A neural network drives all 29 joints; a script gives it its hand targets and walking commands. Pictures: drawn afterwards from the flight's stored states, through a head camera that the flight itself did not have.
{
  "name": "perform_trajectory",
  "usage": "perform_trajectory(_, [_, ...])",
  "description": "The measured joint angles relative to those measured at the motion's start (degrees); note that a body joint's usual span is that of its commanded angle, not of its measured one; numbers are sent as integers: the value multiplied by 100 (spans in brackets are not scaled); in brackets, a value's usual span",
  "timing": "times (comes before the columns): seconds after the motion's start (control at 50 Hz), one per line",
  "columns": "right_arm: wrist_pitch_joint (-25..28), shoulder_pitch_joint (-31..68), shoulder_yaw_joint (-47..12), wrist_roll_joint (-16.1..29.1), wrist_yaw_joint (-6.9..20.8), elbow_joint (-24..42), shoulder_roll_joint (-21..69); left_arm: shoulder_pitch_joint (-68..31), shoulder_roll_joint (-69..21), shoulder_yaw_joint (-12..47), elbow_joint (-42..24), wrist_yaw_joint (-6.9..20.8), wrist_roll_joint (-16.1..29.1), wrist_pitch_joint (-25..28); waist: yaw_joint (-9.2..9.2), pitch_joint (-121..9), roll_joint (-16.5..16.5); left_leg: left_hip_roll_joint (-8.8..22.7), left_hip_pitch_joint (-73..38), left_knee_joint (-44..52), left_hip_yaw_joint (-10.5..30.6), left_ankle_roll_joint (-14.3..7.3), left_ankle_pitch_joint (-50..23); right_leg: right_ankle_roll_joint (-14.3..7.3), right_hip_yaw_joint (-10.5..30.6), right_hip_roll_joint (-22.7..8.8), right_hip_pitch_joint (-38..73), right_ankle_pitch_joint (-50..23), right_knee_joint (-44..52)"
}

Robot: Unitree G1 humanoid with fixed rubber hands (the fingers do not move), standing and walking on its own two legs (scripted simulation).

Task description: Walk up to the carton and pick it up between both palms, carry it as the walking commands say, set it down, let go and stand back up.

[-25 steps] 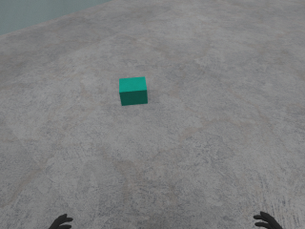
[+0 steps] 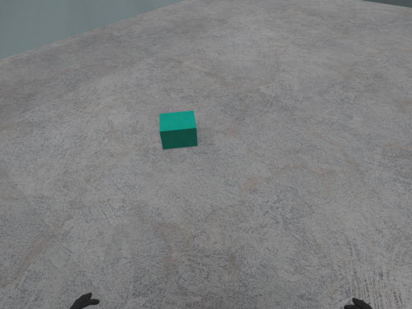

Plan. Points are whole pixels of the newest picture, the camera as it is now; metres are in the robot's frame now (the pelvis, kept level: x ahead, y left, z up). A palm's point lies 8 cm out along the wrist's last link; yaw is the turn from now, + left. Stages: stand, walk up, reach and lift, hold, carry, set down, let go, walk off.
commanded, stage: stand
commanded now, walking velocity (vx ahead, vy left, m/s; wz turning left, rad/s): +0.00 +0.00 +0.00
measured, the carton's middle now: (178, 129) +1.45 +0.25 -0.67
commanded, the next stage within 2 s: walk up in 1.36 s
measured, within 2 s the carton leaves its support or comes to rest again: neither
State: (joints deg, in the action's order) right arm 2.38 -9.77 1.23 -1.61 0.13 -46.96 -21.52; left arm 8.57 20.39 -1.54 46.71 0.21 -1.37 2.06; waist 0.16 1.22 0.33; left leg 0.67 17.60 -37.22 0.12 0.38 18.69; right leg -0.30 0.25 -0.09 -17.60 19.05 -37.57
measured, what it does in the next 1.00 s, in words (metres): stands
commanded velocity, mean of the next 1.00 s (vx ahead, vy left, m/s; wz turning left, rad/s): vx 0.00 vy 0.00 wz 0.00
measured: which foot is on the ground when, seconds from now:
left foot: down 0.00-1.00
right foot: down 0.00-1.00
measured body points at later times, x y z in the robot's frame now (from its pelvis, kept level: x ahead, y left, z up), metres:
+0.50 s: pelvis +0.00 +0.00 +0.02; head +0.00 +0.00 +0.47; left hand +0.11 +0.30 -0.10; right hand +0.11 -0.31 -0.10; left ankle +0.01 +0.13 -0.72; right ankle +0.01 -0.12 -0.72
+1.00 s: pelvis +0.00 +0.00 +0.02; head +0.00 +0.00 +0.47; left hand +0.11 +0.31 -0.10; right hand +0.09 -0.31 -0.10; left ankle +0.01 +0.13 -0.72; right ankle +0.01 -0.12 -0.72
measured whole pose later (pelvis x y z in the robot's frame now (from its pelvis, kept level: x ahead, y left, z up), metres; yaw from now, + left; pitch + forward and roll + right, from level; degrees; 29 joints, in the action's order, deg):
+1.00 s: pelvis +0.00 +0.00 +0.02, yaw -1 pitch -2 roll +0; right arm 1.7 -6.6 0.0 -0.9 0.1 -61.4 -22.2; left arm 6.1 21.7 -0.2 61.0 0.2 -0.7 1.2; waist 0.0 1.9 0.0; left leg 1.0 7.8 -20.3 -1.1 0.6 10.4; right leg 0.1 1.4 0.2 -8.5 10.6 -21.2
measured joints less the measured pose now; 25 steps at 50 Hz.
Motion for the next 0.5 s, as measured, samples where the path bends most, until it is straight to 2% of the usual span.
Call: perform_trajectory(0.5, [-21,165,-96,49,19,-897,-54,-135,53,127,943,31,42,-18,4,22,-11,40,-608,1127,-56,39,-571,4,49,36,569,-578,1096])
